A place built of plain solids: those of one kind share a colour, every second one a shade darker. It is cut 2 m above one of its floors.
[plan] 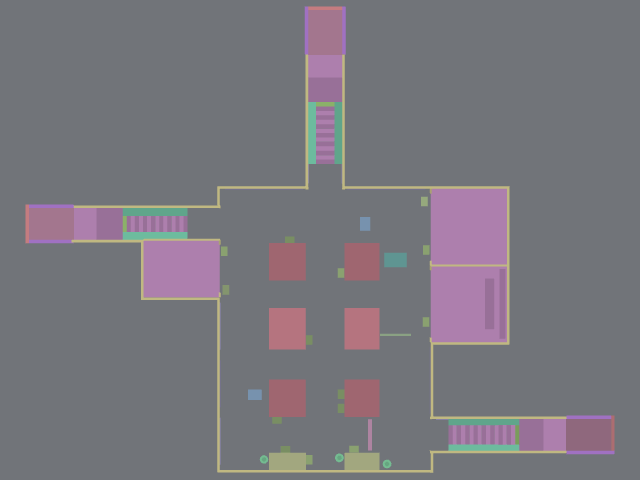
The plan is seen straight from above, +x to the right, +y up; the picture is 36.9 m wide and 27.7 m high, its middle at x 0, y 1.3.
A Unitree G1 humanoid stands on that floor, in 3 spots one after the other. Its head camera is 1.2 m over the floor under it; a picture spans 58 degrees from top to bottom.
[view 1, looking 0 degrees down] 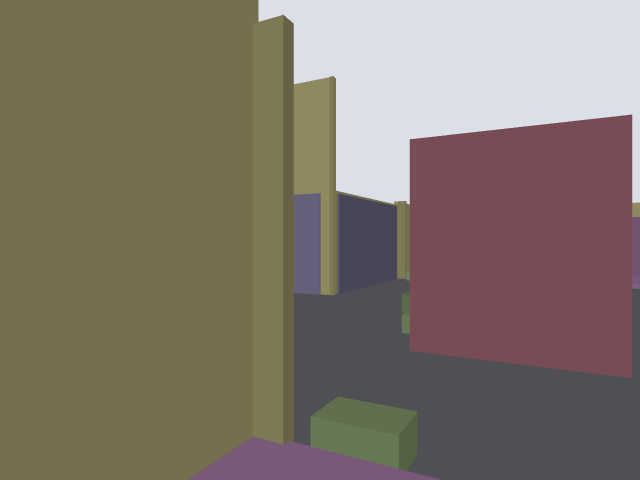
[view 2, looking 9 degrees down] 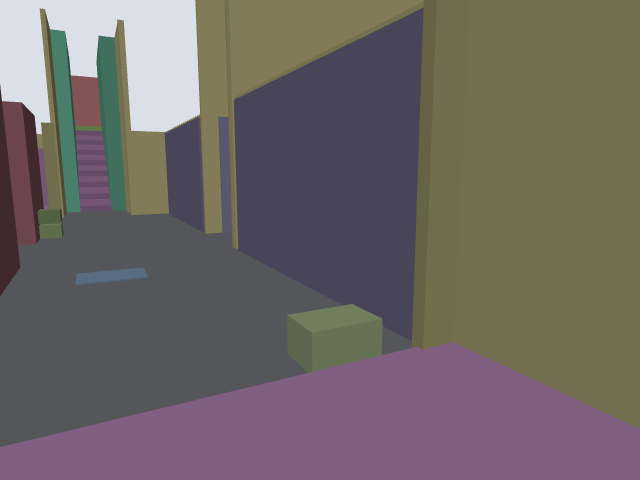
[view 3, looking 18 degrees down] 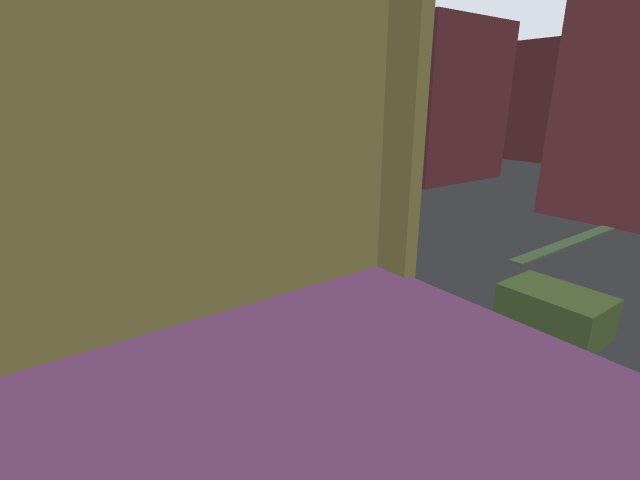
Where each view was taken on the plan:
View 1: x -7.99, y -0.35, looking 28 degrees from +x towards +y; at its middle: front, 10.46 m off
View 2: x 8.59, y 2.04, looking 152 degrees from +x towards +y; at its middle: front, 4.66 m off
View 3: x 8.59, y -2.39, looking -126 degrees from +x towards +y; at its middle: wall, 2.88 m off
